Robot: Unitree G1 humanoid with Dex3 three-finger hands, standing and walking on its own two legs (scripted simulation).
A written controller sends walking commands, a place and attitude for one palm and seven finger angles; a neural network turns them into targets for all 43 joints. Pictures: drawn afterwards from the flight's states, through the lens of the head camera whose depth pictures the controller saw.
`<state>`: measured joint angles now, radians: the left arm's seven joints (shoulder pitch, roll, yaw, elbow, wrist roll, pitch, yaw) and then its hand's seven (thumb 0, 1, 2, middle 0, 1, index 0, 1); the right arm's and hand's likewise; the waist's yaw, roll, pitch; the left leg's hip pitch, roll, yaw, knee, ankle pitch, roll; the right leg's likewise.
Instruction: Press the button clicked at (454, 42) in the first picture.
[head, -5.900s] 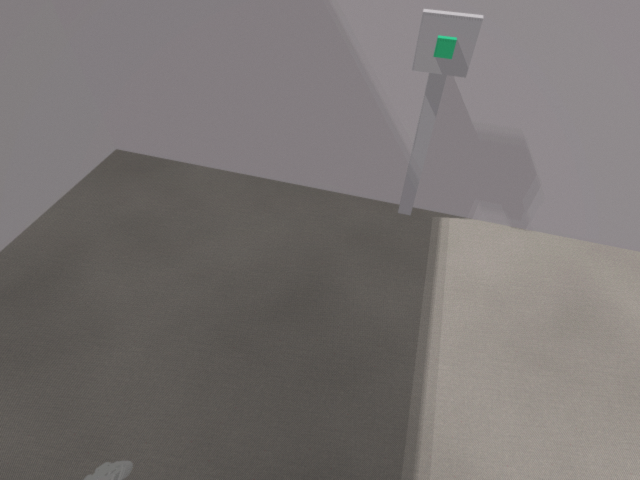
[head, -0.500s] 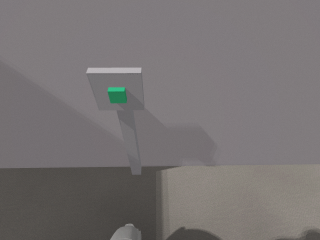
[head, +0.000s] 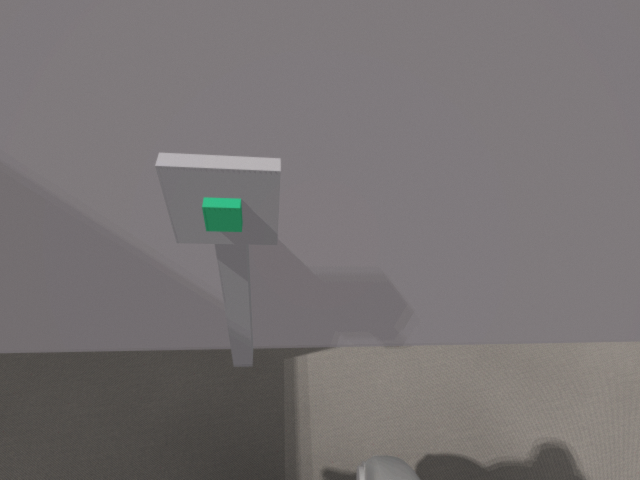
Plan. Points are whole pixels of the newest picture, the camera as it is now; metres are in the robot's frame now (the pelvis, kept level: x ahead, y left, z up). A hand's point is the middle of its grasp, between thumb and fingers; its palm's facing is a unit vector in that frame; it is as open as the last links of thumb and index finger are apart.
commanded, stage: come to a stop and stand still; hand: left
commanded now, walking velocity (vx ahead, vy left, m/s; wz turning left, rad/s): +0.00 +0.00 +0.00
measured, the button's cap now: (223, 213) +0.50 +0.19 -0.01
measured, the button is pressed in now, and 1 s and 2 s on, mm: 0 0 0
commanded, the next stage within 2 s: look again from close up in 1.86 s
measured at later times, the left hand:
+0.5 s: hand out of the picture -0.01 +0.12 -0.17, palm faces +0.04 -0.97 -0.25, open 7.3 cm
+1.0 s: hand out of the picture -0.06 +0.04 -0.18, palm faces +0.07 -0.98 -0.18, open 7.3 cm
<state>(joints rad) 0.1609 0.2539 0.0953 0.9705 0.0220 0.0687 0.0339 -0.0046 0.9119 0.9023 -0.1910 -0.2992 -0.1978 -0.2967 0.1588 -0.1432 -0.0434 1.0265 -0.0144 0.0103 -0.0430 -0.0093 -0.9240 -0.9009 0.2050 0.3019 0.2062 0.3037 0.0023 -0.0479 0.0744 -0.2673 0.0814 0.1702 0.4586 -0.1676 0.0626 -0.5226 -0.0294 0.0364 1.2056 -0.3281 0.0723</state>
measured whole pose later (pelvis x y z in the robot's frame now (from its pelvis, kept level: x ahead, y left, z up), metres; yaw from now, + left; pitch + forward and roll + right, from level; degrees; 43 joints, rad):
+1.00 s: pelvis -0.04 -0.11 -0.01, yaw +2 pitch -2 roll +0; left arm 0.33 0.09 0.00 1.13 0.01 -0.01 0.02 0.01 0.92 0.90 -0.20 -0.30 -0.20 -0.30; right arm 0.37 -0.16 0.00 1.12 -0.02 0.01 -0.02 0.00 -0.91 -0.90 0.20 0.30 0.20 0.30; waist -0.02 0.05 0.01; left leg -0.28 0.05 0.00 0.49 -0.17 -0.04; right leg -0.21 0.04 -0.07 0.53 -0.29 -0.07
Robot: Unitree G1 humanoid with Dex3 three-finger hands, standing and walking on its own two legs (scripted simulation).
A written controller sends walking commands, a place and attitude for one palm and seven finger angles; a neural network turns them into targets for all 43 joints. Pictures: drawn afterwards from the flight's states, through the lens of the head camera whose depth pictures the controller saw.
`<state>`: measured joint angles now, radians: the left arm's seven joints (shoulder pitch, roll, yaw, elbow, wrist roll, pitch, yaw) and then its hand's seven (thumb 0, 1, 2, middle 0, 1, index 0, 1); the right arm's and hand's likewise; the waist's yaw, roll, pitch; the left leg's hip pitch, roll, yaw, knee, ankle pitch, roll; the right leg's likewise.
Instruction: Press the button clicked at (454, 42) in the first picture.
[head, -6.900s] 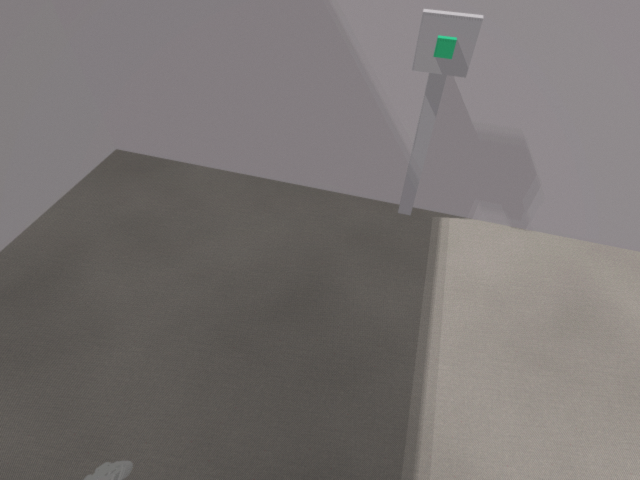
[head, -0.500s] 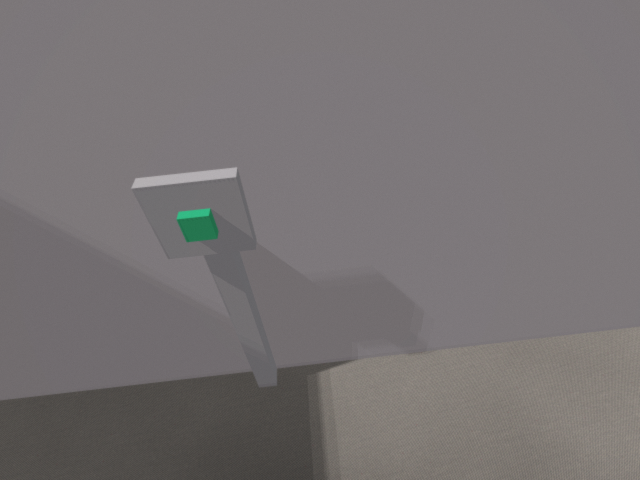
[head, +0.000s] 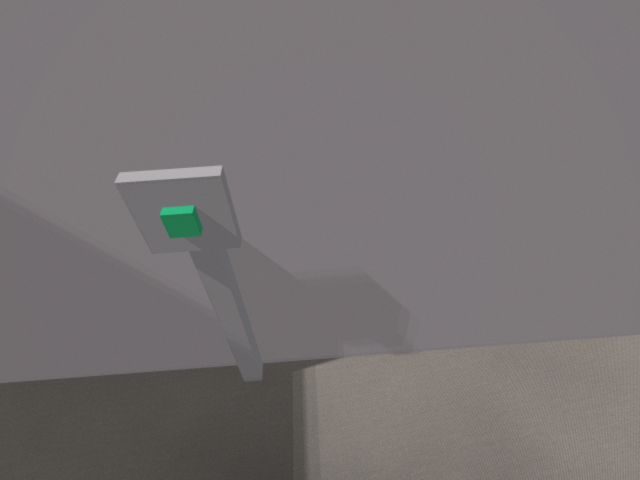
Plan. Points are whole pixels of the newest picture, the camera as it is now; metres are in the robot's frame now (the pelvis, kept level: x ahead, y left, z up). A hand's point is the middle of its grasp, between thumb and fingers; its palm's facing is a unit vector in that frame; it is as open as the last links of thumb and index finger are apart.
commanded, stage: come to a stop and stand still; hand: left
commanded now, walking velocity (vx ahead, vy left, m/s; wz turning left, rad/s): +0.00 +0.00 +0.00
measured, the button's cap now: (182, 220) +0.55 +0.28 +0.00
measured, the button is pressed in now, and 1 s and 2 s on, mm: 0 0 0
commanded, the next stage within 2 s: look again from close up in 0.86 s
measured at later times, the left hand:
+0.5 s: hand out of the picture +0.04 +0.17 -0.16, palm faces +0.05 -0.98 -0.21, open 7.3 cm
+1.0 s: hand out of the picture +0.05 +0.16 -0.17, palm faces +0.06 -0.98 -0.19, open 7.3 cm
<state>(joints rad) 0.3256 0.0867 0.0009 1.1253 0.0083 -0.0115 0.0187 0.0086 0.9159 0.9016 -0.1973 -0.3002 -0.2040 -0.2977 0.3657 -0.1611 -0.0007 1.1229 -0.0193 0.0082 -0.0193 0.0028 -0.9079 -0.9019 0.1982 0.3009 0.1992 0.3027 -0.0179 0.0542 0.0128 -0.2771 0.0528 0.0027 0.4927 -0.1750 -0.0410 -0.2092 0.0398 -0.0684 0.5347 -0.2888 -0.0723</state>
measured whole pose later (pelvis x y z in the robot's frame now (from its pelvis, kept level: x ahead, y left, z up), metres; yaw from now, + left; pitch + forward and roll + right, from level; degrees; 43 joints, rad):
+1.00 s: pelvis +0.07 +0.00 +0.00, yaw +0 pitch -1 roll +1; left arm 0.31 0.12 0.00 1.13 0.01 -0.02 0.04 0.00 0.91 0.90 -0.20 -0.30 -0.20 -0.30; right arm 0.26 -0.15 0.01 1.16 -0.01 -0.01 -0.04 0.01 -0.92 -0.90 0.20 0.30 0.20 0.30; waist 0.01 0.01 0.04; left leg -0.17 0.04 0.01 0.45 -0.26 -0.05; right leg -0.08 0.03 -0.06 0.45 -0.35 -0.06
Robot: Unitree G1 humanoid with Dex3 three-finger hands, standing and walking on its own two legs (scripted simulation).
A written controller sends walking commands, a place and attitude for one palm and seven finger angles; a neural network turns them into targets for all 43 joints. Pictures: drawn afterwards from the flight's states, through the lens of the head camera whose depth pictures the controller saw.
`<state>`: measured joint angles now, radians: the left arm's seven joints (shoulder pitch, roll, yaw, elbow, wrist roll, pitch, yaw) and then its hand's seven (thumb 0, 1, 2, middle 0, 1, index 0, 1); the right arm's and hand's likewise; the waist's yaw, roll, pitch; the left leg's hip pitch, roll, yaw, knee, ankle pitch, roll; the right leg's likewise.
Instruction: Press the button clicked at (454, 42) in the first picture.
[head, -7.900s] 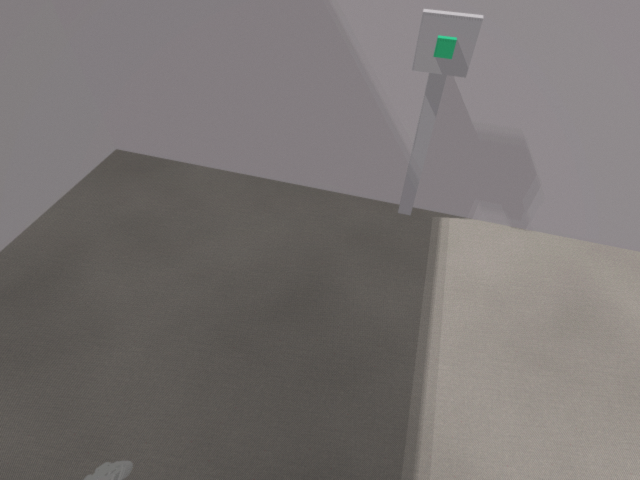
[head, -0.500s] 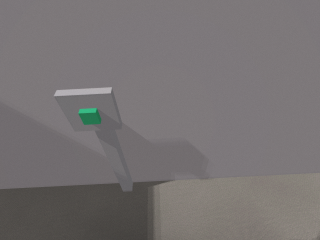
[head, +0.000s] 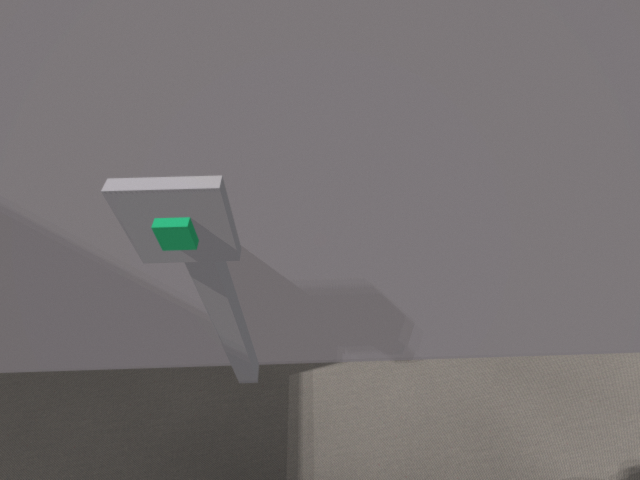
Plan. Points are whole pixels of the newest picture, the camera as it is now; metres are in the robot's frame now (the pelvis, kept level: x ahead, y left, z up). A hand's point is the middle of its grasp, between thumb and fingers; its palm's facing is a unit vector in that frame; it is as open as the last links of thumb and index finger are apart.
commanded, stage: look again from close up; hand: left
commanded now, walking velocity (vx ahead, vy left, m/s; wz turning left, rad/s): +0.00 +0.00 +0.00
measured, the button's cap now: (176, 232) +0.48 +0.28 +0.00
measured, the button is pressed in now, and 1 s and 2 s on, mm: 0 0 0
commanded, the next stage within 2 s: raise the hand and make a fist in 0.44 s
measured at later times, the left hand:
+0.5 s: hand out of the picture -0.03 +0.17 -0.17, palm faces +0.06 -0.98 -0.18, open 7.3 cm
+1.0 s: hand out of the picture +0.12 +0.16 -0.07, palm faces +0.09 -0.99 +0.06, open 5.1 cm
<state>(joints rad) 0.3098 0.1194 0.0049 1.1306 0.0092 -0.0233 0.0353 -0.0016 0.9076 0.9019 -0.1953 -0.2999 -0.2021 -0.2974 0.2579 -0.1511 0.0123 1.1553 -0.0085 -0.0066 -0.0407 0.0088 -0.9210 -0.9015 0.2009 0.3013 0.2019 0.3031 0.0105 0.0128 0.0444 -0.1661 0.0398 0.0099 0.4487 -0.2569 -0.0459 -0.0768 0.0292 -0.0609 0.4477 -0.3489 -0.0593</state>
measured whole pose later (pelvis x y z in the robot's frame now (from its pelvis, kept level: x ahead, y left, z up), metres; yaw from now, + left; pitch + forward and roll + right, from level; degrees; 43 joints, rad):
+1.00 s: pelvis -0.07 +0.02 -0.08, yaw +0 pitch +11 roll +0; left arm 0.48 0.07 -0.02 0.09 -0.13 -0.47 -0.10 0.01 0.91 0.90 -0.60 -0.74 -0.60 -0.73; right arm 0.10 -0.24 -0.06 0.48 0.00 -0.16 0.01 0.01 -0.90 -0.90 0.20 0.30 0.20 0.30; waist 0.03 -0.04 -0.14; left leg -0.87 0.03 0.01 1.11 -0.44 -0.02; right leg -0.78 -0.01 -0.06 1.15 -0.56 -0.04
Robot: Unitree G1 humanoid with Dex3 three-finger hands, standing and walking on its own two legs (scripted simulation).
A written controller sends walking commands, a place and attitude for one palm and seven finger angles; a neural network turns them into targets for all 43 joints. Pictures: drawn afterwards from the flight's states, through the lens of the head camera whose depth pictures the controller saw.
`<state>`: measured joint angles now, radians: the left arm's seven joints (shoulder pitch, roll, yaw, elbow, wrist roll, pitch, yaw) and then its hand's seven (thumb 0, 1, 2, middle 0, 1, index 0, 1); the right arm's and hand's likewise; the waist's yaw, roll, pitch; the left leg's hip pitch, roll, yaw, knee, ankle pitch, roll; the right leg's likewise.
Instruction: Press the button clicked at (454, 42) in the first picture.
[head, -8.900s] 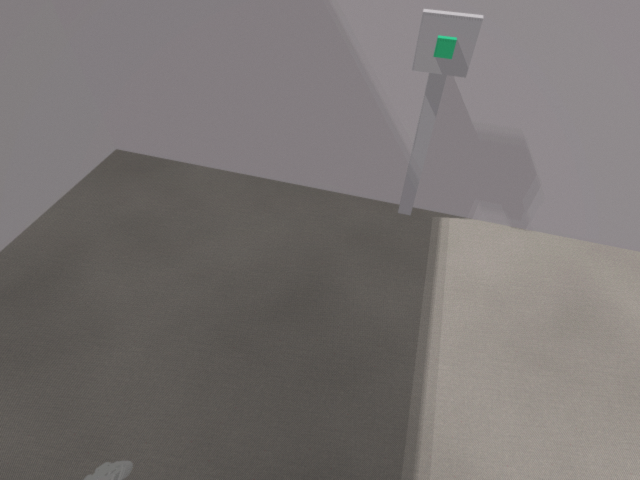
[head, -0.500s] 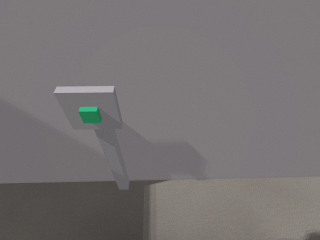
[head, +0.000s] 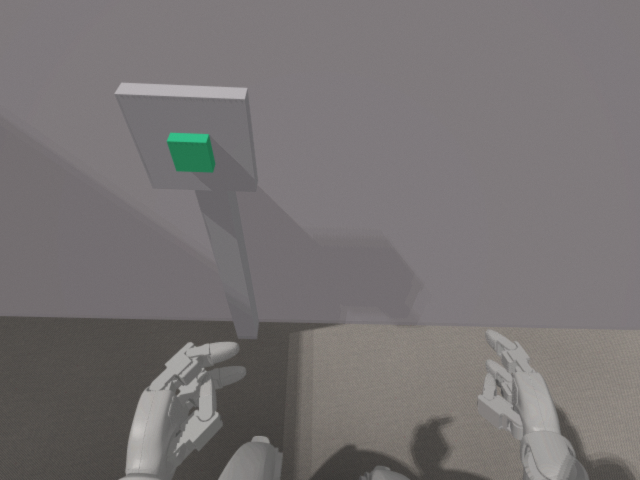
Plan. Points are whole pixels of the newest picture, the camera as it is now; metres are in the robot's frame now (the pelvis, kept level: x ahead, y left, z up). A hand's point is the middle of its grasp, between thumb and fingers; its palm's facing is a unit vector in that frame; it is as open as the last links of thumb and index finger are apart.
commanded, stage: raise the hand and make a fist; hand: left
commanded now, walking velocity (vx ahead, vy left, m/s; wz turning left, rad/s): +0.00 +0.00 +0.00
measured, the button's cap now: (192, 151) +0.55 +0.26 +0.08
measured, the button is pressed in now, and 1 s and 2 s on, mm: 0 0 0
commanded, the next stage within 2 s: aim a knuckle at the button in 1.54 s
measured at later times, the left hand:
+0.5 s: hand (153, 378) +0.21 +0.20 +0.06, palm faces +0.21 -0.98 -0.06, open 3.1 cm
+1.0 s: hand (145, 354) +0.23 +0.22 +0.06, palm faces +0.06 -1.00 -0.03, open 3.1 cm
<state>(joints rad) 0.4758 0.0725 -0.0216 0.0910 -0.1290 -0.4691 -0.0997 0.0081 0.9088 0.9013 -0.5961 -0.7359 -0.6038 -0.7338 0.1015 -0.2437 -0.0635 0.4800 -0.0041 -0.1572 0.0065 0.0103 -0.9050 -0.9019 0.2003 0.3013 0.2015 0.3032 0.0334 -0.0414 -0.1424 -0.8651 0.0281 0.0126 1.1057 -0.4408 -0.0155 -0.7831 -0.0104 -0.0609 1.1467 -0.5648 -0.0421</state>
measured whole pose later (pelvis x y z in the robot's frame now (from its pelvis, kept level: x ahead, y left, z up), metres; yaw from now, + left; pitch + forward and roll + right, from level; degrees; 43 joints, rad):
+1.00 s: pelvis +0.02 +0.03 +0.01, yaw +1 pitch +13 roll -3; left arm 0.39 0.22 0.15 -0.04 -0.25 -0.31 -0.21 0.01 0.90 0.90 -1.29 -1.50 -1.30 -1.50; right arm 0.19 -0.21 0.04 0.51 0.01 -0.15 -0.06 0.01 -0.90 -0.90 0.21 0.30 0.21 0.30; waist 0.02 0.04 -0.12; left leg -0.86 0.03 -0.03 1.09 -0.46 0.02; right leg -0.73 0.00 -0.10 1.04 -0.54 -0.01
